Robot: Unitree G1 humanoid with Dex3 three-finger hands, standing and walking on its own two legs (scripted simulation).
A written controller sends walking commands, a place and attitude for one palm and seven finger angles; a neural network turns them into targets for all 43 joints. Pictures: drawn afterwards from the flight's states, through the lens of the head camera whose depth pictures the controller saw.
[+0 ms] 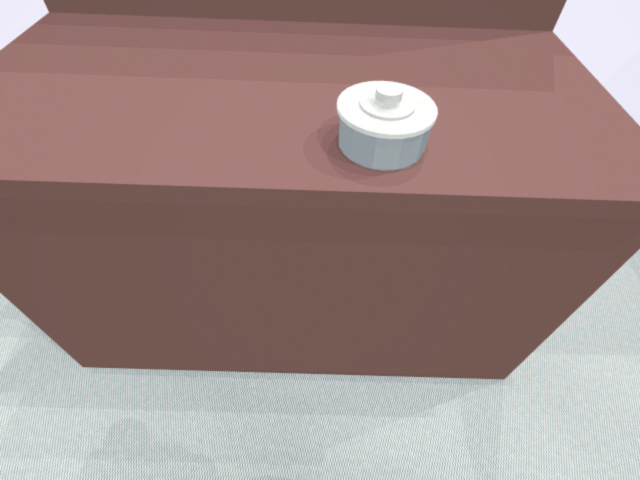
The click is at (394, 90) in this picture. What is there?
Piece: lid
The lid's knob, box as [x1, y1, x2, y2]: [375, 82, 402, 104]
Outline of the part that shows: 377,85 375,94 377,100 389,104 396,103 401,99 402,88 399,85 390,82 384,82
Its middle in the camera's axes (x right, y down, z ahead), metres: +0.11 -0.24 +0.63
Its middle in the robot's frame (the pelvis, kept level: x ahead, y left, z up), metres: +0.65 -0.07 +0.16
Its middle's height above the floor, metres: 0.93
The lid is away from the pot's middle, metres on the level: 0.00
